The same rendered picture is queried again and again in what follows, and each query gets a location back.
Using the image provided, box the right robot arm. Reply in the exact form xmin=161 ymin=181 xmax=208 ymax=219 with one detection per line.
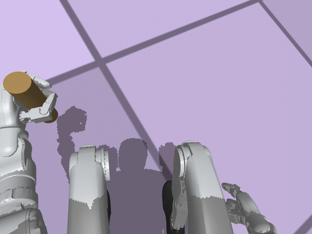
xmin=245 ymin=214 xmax=277 ymax=234

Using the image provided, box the can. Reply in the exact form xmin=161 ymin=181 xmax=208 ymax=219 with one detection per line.
xmin=3 ymin=72 xmax=58 ymax=123

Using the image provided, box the left robot hand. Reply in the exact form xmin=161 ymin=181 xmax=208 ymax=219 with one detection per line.
xmin=0 ymin=70 xmax=58 ymax=129

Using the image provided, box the right robot foot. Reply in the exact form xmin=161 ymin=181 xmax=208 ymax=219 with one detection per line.
xmin=162 ymin=180 xmax=185 ymax=234

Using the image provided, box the right robot hand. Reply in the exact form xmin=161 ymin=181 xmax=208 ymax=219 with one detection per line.
xmin=221 ymin=183 xmax=261 ymax=225

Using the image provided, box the left robot arm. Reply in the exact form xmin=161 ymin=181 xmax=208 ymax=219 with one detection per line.
xmin=0 ymin=126 xmax=48 ymax=234

